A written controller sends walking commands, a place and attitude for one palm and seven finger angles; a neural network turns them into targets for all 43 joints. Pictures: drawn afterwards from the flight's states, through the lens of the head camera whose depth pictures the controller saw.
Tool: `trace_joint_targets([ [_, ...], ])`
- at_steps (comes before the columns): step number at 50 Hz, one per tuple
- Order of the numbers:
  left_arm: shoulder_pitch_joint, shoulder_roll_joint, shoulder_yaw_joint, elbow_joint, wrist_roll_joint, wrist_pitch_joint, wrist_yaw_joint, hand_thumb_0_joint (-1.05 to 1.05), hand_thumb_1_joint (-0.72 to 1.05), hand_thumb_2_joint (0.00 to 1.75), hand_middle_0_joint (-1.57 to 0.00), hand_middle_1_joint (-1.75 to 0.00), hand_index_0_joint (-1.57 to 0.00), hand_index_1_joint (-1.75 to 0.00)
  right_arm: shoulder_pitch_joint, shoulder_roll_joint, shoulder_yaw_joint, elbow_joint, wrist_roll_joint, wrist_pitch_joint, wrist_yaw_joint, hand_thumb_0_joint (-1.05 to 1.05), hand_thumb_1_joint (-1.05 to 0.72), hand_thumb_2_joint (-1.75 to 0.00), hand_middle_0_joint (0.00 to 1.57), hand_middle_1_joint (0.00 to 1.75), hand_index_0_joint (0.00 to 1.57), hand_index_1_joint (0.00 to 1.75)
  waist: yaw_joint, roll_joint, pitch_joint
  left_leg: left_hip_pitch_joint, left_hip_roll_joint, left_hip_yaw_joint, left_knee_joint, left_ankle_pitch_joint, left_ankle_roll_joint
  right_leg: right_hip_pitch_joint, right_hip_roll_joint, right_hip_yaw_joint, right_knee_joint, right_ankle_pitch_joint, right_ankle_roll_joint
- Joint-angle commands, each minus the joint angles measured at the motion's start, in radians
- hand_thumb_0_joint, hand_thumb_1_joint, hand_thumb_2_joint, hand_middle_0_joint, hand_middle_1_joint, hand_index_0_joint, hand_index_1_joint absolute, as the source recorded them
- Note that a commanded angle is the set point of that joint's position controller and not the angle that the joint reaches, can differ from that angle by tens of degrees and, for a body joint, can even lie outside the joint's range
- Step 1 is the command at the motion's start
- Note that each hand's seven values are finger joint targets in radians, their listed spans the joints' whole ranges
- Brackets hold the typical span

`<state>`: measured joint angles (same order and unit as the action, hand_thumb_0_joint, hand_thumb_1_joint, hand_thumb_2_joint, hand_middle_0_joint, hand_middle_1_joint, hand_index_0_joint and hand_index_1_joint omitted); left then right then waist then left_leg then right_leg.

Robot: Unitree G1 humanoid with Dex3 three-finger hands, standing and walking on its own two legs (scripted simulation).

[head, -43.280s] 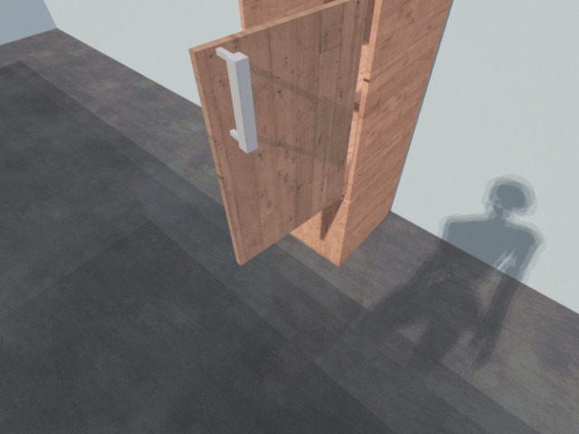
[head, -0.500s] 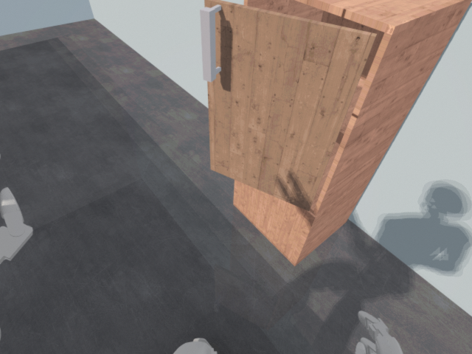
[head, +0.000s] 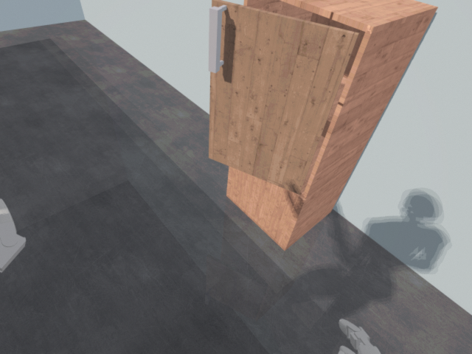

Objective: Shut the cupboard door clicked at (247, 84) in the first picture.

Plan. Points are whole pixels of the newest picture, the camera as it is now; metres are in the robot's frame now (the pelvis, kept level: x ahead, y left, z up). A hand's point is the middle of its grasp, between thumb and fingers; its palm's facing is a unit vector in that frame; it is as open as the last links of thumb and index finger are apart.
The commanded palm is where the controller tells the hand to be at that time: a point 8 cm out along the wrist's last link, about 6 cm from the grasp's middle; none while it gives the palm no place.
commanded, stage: stop stepping back and stand still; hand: left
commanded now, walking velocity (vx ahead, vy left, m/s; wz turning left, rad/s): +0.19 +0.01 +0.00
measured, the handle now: (218, 39) +0.90 +0.10 +0.16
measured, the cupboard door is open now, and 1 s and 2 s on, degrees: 22 22 22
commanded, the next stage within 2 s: let the arm hang, fingers relaxed in 0.88 s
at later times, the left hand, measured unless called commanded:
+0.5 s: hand (21, 235) +0.21 +0.28 +0.17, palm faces +0.40 -0.80 -0.45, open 7.4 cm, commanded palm +0.14 +0.31 +0.18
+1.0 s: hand (44, 230) +0.23 +0.27 +0.16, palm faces +0.36 -0.82 -0.45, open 7.4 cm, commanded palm none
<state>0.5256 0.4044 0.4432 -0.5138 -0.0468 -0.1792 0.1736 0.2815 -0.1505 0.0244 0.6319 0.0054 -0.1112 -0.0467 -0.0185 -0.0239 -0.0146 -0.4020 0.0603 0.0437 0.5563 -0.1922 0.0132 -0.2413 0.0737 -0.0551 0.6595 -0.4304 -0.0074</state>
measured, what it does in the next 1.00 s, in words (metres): steps on the spot: right foot, then left foot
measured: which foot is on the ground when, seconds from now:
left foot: down 0.00-0.04, up 0.06-0.24, down 0.26-1.00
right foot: up 0.00-0.02, down 0.04-1.00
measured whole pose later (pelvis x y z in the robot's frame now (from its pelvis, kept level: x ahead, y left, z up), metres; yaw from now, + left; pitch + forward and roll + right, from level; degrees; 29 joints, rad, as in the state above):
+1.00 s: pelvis +0.01 +0.01 +0.01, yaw -3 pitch +1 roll -1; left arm 0.53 0.42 0.38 -0.42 -0.04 -0.19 0.16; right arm 0.21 -0.23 0.00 0.62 0.03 -0.05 -0.06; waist -0.01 0.00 -0.01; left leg -0.27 0.05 0.09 0.52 -0.26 0.00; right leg -0.20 0.04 -0.04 0.48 -0.29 -0.04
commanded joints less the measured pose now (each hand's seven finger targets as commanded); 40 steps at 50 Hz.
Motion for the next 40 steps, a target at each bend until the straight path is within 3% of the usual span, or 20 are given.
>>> trace_joint_targets([
  [1, -0.041, 0.257, 0.138, -0.235, 0.006, -0.053, 0.019, 0.00, 0.90, 0.90, -0.20, -0.30, -0.20, -0.30, -0.120, -0.166, -0.067, -0.149, -0.021, -0.007, -0.013, 0.00, -0.90, -0.90, 0.20, 0.30, 0.20, 0.30, -0.001, 0.077, -0.033, -0.016, 0.012, -0.027, -0.020, -0.297, -0.028, 0.034, -0.175, 0.244, -0.383, -0.089, -0.126],
  [2, -0.102, 0.271, 0.143, -0.241, -0.006, -0.061, 0.020, 0.00, 0.90, 0.90, -0.20, -0.30, -0.20, -0.30, -0.124, -0.160, -0.063, -0.142, -0.028, 0.004, -0.015, 0.00, -0.90, -0.90, 0.20, 0.30, 0.20, 0.30, -0.004, -0.022, -0.035, 0.003, -0.007, -0.005, 0.144, -0.158, -0.032, -0.028, -0.303, 0.391, -0.455, -0.094, -0.186],
  [3, -0.103, 0.242, 0.119, -0.174, -0.012, -0.048, 0.027, 0.00, 0.90, 0.90, -0.20, -0.30, -0.20, -0.30, -0.121, -0.158, -0.065, -0.125, -0.015, 0.005, -0.019, 0.00, -0.90, -0.90, 0.20, 0.30, 0.20, 0.30, 0.011, -0.118, -0.046, -0.062, -0.031, -0.020, 0.239, -0.161, -0.036, -0.011, -0.353, 0.480, -0.473, -0.200, -0.213],
  [4, -0.075, 0.201, 0.092, -0.126, -0.012, -0.038, 0.030, 0.00, 0.90, 0.90, -0.20, -0.30, -0.20, -0.30, -0.121, -0.166, -0.073, -0.126, -0.007, 0.009, -0.022, 0.00, -0.90, -0.90, 0.20, 0.30, 0.20, 0.30, 0.015, -0.122, 0.005, -0.108, -0.036, -0.044, 0.330, -0.171, -0.034, -0.038, -0.354, 0.499, -0.481, -0.233, -0.222],
  [7, -0.092, 0.206, 0.086, -0.083, -0.002, -0.051, 0.034, 0.00, 0.90, 0.90, -0.20, -0.30, -0.20, -0.30, -0.141, -0.165, -0.056, -0.124, -0.009, 0.017, -0.034, 0.00, -0.90, -0.90, 0.20, 0.30, 0.20, 0.30, 0.009, -0.056, 0.066, -0.090, -0.007, -0.038, 0.236, -0.193, -0.021, -0.068, -0.323, 0.365, -0.438, -0.162, -0.195],
  [9, -0.105, 0.204, 0.077, -0.067, 0.007, -0.054, 0.037, 0.00, 0.90, 0.90, -0.20, -0.30, -0.20, -0.30, -0.136, -0.165, -0.053, -0.121, -0.008, 0.011, -0.044, 0.00, -0.90, -0.90, 0.20, 0.30, 0.20, 0.30, 0.010, -0.082, 0.049, 0.038, -0.026, 0.022, 0.095, -0.166, -0.007, -0.102, -0.282, 0.290, -0.418, -0.196, -0.160],
  [11, -0.122, 0.207, 0.070, -0.102, 0.010, -0.060, 0.038, 0.00, 0.90, 0.90, -0.20, -0.30, -0.20, -0.30, -0.133, -0.179, -0.064, -0.123, -0.004, -0.006, -0.057, 0.00, -0.90, -0.90, 0.20, 0.30, 0.20, 0.30, 0.004, -0.030, 0.036, 0.179, -0.024, 0.034, -0.059, -0.160, 0.012, -0.136, -0.235, 0.227, -0.348, -0.177, -0.122],
  [12, -0.109, 0.204, 0.067, -0.136, 0.011, -0.067, 0.034, 0.00, 0.90, 0.90, -0.20, -0.30, -0.20, -0.30, -0.122, -0.189, -0.067, -0.129, -0.005, -0.013, -0.059, 0.00, -0.90, -0.90, 0.20, 0.30, 0.20, 0.30, 0.000, 0.042, 0.018, 0.231, 0.016, -0.030, -0.143, -0.203, 0.037, -0.139, -0.193, 0.196, -0.251, -0.115, -0.092],
  [14, -0.106, 0.212, 0.084, -0.209, 0.009, -0.086, 0.031, 0.00, 0.90, 0.90, -0.20, -0.30, -0.20, -0.30, -0.138, -0.211, -0.069, -0.145, -0.001, -0.022, -0.055, 0.00, -0.90, -0.90, 0.20, 0.30, 0.20, 0.30, 0.006, 0.263, -0.009, 0.265, 0.214, -0.350, -0.291, -0.269, 0.115, -0.193, -0.060, 0.056, -0.016, 0.018, -0.012],
  [15, -0.094, 0.234, 0.104, -0.188, 0.012, -0.088, 0.024, 0.00, 0.90, 0.90, -0.20, -0.30, -0.20, -0.30, -0.146, -0.189, -0.056, -0.127, -0.011, -0.026, -0.055, 0.00, -0.90, -0.90, 0.20, 0.30, 0.20, 0.30, 0.002, 0.279, 0.009, 0.148, 0.251, -0.404, -0.385, -0.456, 0.124, -0.143, -0.063, 0.051, 0.047, -0.021, 0.000],
  [16, -0.123, 0.248, 0.120, -0.216, 0.020, -0.090, 0.019, 0.00, 0.90, 0.90, -0.20, -0.30, -0.20, -0.30, -0.155, -0.186, -0.057, -0.129, -0.016, -0.036, -0.054, 0.00, -0.90, -0.90, 0.20, 0.30, 0.20, 0.30, 0.008, 0.293, 0.036, 0.086, 0.245, -0.401, -0.413, -0.507, 0.124, -0.119, -0.065, 0.058, 0.074, -0.002, 0.000],
  [17, -0.121, 0.217, 0.096, -0.224, 0.023, -0.091, 0.016, 0.00, 0.90, 0.90, -0.20, -0.30, -0.20, -0.30, -0.146, -0.178, -0.056, -0.124, -0.018, -0.042, -0.050, 0.00, -0.90, -0.90, 0.20, 0.30, 0.20, 0.30, 0.003, 0.249, 0.046, 0.067, 0.237, -0.361, -0.399, -0.463, 0.119, -0.095, -0.072, 0.053, 0.056, 0.030, 0.002],
  [20, -0.064, 0.192, 0.087, -0.203, 0.017, -0.079, 0.016, 0.00, 0.90, 0.90, -0.20, -0.30, -0.20, -0.30, -0.131, -0.181, -0.055, -0.122, -0.007, -0.046, -0.037, 0.00, -0.90, -0.90, 0.20, 0.30, 0.20, 0.30, 0.010, 0.190, 0.008, 0.061, 0.172, -0.181, -0.304, -0.285, 0.067, 0.036, -0.066, 0.024, -0.152, 0.130, 0.006],
  [21, -0.045, 0.219, 0.114, -0.194, 0.017, -0.077, 0.016, 0.00, 0.90, 0.90, -0.20, -0.30, -0.20, -0.30, -0.126, -0.184, -0.055, -0.122, -0.006, -0.047, -0.035, 0.00, -0.90, -0.90, 0.20, 0.30, 0.20, 0.30, 0.009, 0.176, -0.006, 0.065, 0.146, -0.141, -0.280, -0.227, 0.048, 0.066, -0.068, 0.029, -0.197, 0.169, 0.004],
  [23, -0.046, 0.198, 0.108, -0.175, 0.007, -0.077, 0.015, 0.00, 0.90, 0.90, -0.20, -0.30, -0.20, -0.30, -0.121, -0.180, -0.054, -0.135, -0.006, -0.039, -0.033, 0.00, -0.90, -0.90, 0.20, 0.30, 0.20, 0.30, 0.005, 0.175, -0.023, 0.044, 0.120, -0.104, -0.244, -0.162, 0.029, 0.108, -0.088, 0.052, -0.212, 0.224, -0.004],
  [26, 0.021, 0.198, 0.118, -0.152, -0.006, -0.064, 0.014, 0.00, 0.90, 0.90, -0.20, -0.30, -0.20, -0.30, -0.113, -0.173, -0.060, -0.135, 0.006, -0.026, -0.023, 0.00, -0.90, -0.90, 0.20, 0.30, 0.20, 0.30, 0.010, 0.087, -0.092, 0.118, 0.068, -0.037, -0.133, -0.012, 0.009, 0.100, -0.128, 0.135, -0.237, 0.367, -0.025],
  [29, 0.030, 0.188, 0.102, -0.153, -0.015, -0.059, 0.016, 0.00, 0.90, 0.90, -0.20, -0.30, -0.20, -0.30, -0.120, -0.157, -0.052, -0.134, 0.007, -0.003, -0.021, 0.00, -0.90, -0.90, 0.20, 0.30, 0.20, 0.30, 0.000, 0.037, -0.126, 0.165, 0.046, -0.022, -0.073, 0.074, -0.001, 0.083, -0.172, 0.186, -0.241, 0.495, -0.040],
  [34, 0.011, 0.197, 0.097, -0.151, -0.012, -0.048, 0.020, 0.00, 0.90, 0.90, -0.20, -0.30, -0.20, -0.30, -0.142, -0.149, -0.048, -0.139, 0.011, 0.021, -0.030, 0.00, -0.90, -0.90, 0.20, 0.30, 0.20, 0.30, -0.001, 0.024, -0.124, 0.196, 0.039, -0.010, -0.051, 0.149, 0.000, 0.076, -0.182, 0.182, -0.236, 0.623, -0.025],
  [36, -0.004, 0.222, 0.115, -0.165, -0.009, -0.048, 0.022, 0.00, 0.90, 0.90, -0.20, -0.30, -0.20, -0.30, -0.148, -0.154, -0.051, -0.146, 0.013, 0.025, -0.033, 0.00, -0.90, -0.90, 0.20, 0.30, 0.20, 0.30, 0.002, 0.045, -0.124, 0.201, 0.038, -0.008, -0.052, 0.173, -0.002, 0.079, -0.184, 0.170, -0.232, 0.639, -0.022],
  [40, 0.009, 0.197, 0.091, -0.153, -0.008, -0.047, 0.021, 0.00, 0.90, 0.90, -0.20, -0.30, -0.20, -0.30, -0.153, -0.152, -0.050, -0.154, 0.016, 0.036, -0.034, 0.00, -0.90, -0.90, 0.20, 0.30, 0.20, 0.30, 0.004, 0.052, -0.098, 0.198, 0.040, -0.009, -0.068, 0.160, 0.004, 0.067, -0.170, 0.165, -0.250, 0.586, -0.010],
])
